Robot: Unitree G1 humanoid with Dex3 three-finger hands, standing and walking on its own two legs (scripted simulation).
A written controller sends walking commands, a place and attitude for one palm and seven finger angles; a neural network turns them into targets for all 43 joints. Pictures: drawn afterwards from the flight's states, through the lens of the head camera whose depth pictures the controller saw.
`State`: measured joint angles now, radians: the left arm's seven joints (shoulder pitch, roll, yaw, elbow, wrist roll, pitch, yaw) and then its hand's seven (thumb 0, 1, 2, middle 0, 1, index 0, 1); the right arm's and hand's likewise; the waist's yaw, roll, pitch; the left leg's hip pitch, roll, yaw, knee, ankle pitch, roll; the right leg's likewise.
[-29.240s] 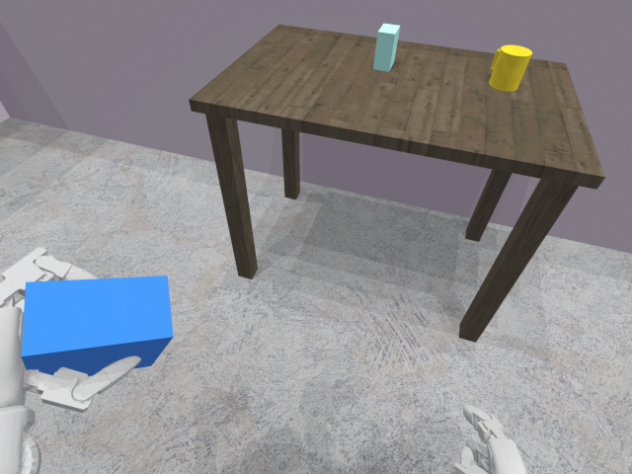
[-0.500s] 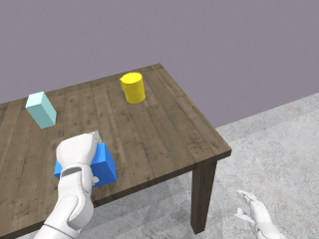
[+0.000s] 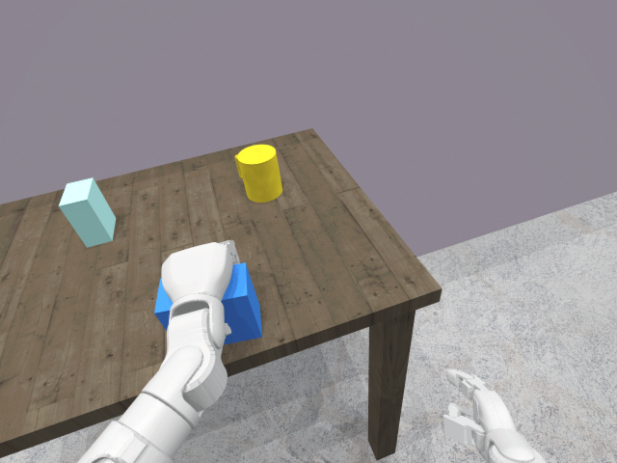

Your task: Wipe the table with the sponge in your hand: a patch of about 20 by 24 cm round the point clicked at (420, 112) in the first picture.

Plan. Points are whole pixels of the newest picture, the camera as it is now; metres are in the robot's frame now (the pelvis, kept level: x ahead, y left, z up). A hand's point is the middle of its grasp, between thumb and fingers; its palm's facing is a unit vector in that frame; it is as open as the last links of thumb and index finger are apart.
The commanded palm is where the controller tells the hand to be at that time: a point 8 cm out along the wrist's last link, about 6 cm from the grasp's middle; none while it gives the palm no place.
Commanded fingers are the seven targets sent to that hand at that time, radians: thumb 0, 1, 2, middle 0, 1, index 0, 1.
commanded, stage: wipe forward along the third lane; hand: left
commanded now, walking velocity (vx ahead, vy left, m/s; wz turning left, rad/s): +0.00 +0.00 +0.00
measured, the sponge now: (216, 315) +0.31 +0.19 +0.04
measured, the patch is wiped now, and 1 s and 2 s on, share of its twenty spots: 0.70 0.90 0.95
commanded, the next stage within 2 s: wipe back along the third lane in 1.58 s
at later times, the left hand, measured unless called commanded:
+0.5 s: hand (221, 274) +0.35 +0.18 +0.08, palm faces -0.02 -0.04 -1.00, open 9.8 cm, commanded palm +0.33 +0.19 +0.11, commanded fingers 0.00 0.10 1.30 -1.20 -1.60 -1.20 -1.60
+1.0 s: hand (221, 242) +0.41 +0.21 +0.09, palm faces -0.07 -0.01 -1.00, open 9.8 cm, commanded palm +0.39 +0.22 +0.12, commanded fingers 0.00 0.10 1.30 -1.20 -1.60 -1.20 -1.60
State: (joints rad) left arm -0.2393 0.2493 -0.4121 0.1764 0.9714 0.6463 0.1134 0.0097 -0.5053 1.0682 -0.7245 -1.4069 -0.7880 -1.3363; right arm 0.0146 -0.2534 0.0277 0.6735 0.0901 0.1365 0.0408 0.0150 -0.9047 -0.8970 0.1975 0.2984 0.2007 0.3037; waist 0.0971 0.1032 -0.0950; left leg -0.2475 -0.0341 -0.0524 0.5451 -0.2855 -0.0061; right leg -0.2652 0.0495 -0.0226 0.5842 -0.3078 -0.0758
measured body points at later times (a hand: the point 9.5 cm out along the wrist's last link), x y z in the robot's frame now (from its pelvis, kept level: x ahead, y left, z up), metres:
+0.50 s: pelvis -0.02 -0.02 +0.00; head -0.04 -0.07 +0.44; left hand +0.34 +0.18 +0.14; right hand +0.17 -0.26 -0.12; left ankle +0.00 +0.13 -0.73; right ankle +0.00 -0.07 -0.73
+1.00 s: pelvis -0.01 -0.03 +0.00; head +0.01 -0.08 +0.44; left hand +0.41 +0.20 +0.14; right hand +0.10 -0.30 -0.14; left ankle +0.00 +0.13 -0.73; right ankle +0.00 -0.07 -0.73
